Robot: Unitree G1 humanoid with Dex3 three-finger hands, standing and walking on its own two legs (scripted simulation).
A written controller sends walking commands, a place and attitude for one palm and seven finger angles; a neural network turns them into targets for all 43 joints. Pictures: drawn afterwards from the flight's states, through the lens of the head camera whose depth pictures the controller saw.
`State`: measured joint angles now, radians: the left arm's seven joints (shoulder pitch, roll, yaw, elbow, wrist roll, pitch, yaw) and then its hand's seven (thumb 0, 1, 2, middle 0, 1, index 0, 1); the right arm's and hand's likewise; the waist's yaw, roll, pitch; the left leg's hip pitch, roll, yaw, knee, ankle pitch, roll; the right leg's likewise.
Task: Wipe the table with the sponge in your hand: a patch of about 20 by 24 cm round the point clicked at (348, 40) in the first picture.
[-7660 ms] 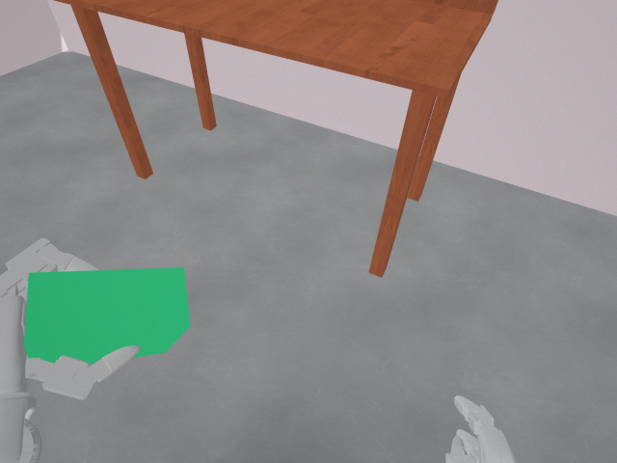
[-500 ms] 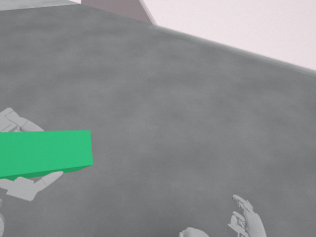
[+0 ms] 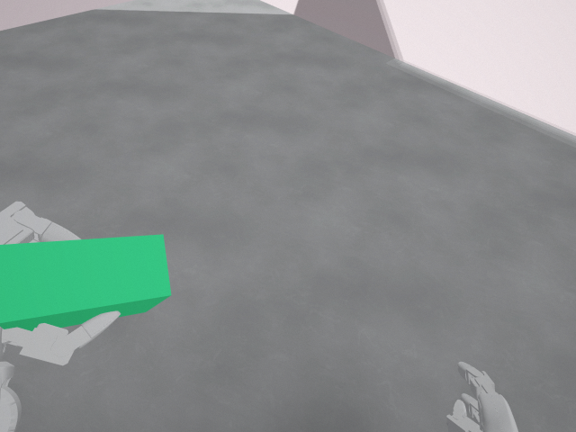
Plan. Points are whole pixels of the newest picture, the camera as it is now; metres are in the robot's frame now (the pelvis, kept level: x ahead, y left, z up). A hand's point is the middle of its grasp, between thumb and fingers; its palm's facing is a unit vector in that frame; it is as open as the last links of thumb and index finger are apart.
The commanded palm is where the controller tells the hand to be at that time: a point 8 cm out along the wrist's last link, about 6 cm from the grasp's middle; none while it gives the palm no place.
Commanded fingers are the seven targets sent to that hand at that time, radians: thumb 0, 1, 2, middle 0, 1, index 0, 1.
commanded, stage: turn to face it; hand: left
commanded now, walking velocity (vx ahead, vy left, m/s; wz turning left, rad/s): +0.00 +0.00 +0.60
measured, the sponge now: (111, 282) +0.23 +0.20 +0.16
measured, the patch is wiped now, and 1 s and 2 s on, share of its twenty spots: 0.00 0.00 0.00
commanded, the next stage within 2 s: none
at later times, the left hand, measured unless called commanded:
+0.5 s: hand out of the picture +0.03 +0.24 +0.17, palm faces +0.61 -0.65 -0.45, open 9.8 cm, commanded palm -0.03 +0.27 +0.18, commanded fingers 0.00 0.10 1.30 -1.20 -1.60 -1.20 -1.60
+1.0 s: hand out of the picture -0.14 +0.23 +0.19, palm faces +0.77 -0.44 -0.47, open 9.8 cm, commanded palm -0.21 +0.24 +0.18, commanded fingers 0.00 0.10 1.30 -1.20 -1.60 -1.20 -1.60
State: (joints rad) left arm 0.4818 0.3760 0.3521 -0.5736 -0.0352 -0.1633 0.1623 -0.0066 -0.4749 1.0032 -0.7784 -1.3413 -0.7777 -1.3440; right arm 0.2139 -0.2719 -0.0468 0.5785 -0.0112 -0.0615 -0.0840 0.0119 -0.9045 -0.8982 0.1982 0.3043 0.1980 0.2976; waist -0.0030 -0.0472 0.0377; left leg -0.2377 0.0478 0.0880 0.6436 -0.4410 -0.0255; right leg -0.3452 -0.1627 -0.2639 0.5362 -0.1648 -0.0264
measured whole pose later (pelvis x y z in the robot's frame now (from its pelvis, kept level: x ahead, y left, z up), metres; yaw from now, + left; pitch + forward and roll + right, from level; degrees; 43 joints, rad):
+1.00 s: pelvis -0.17 -0.08 +0.00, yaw +36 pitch -1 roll -1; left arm 0.52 0.40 0.38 -0.60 -0.04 -0.18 0.13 -0.01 -0.48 1.01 -0.78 -1.34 -0.78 -1.34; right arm 0.23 -0.13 0.02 0.59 0.02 -0.13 -0.01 0.01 -0.90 -0.90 0.20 0.30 0.20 0.30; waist 0.01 0.02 0.07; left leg -0.28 0.05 -0.10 0.53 -0.24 -0.05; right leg -0.39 -0.02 -0.09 0.79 -0.45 0.10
